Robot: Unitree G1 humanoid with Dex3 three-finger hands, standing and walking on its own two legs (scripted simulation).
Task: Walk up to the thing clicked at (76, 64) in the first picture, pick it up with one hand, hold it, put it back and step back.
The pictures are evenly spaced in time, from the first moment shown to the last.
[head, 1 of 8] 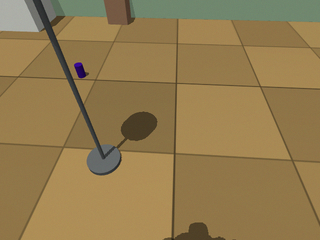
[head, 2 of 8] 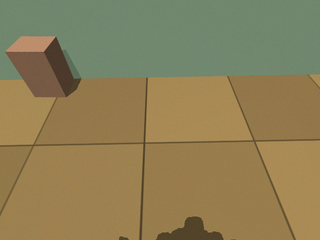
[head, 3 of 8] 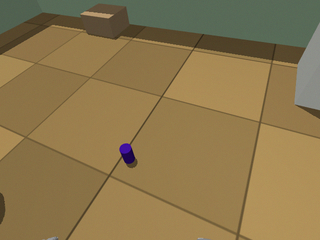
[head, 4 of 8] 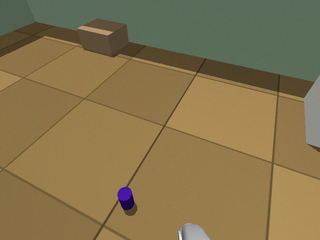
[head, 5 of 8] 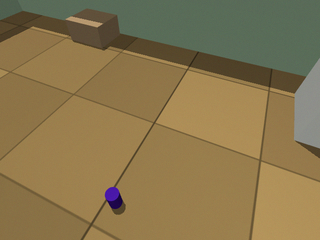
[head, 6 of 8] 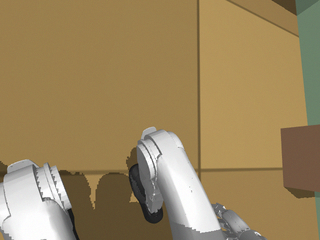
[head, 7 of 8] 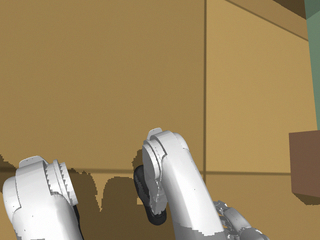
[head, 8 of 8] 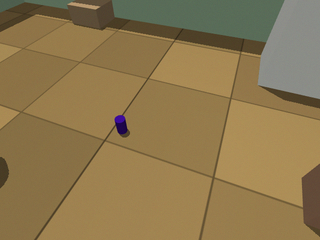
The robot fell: no
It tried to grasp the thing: yes
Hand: left
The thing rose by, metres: 0.60
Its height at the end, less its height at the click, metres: +0.00
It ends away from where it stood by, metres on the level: 0.03
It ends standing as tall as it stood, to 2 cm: yes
